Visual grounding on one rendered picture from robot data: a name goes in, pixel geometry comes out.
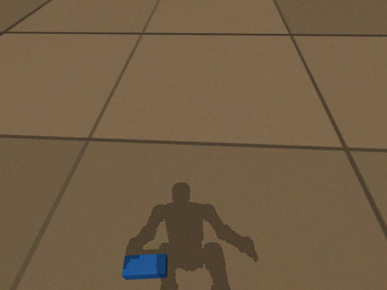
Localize carton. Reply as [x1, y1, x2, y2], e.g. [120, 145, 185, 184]
[122, 254, 167, 280]

